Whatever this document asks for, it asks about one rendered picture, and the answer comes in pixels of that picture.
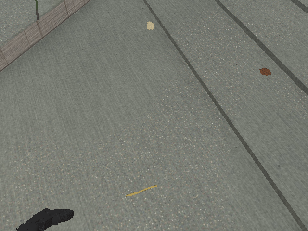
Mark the robot left hand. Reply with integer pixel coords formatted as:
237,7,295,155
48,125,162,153
15,208,74,231

